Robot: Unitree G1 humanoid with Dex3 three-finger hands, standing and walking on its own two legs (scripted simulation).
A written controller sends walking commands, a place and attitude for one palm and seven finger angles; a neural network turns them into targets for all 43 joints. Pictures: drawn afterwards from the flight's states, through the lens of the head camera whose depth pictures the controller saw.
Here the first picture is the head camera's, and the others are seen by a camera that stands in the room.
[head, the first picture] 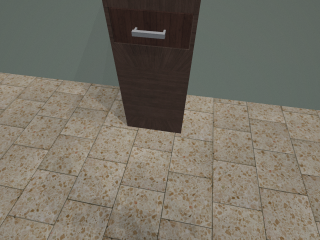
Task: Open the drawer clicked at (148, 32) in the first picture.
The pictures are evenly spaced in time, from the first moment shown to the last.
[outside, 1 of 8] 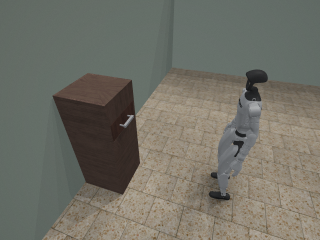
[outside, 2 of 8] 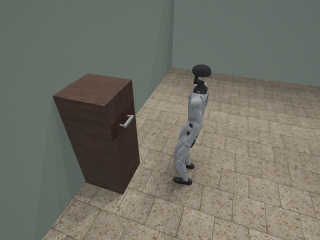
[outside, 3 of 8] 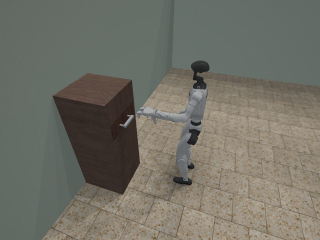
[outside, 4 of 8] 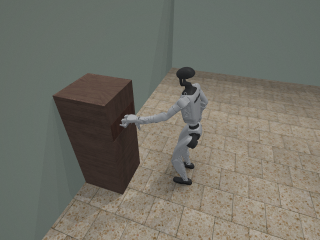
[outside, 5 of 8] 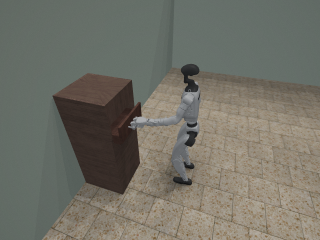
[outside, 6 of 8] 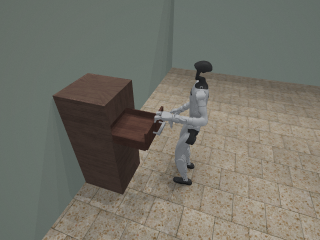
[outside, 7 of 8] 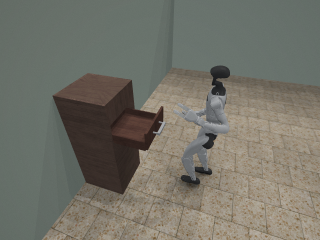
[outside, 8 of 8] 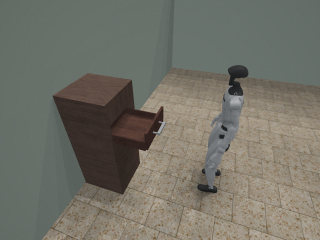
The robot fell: no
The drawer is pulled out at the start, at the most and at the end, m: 0.00 0.30 0.30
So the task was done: yes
